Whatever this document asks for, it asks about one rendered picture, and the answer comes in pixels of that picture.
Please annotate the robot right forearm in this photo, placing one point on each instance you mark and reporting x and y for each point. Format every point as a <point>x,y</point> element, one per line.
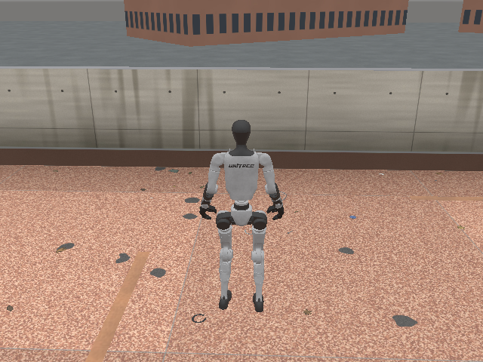
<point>276,198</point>

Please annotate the humanoid robot torso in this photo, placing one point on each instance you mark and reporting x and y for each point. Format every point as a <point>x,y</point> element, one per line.
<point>241,175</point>

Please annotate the robot head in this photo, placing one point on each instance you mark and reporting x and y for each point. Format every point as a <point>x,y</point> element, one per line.
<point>241,130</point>

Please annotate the right robot hand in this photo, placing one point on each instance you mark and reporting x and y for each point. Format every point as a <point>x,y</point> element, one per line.
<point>273,209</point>

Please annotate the left robot hand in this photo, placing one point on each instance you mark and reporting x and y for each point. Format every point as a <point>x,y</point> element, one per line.
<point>209,209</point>

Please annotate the robot right upper arm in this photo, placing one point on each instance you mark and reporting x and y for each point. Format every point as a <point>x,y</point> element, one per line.
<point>268,172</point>

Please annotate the robot left forearm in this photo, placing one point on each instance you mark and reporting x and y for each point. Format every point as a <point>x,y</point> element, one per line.
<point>206,199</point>

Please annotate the robot left upper arm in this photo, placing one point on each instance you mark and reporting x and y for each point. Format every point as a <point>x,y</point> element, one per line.
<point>214,171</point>

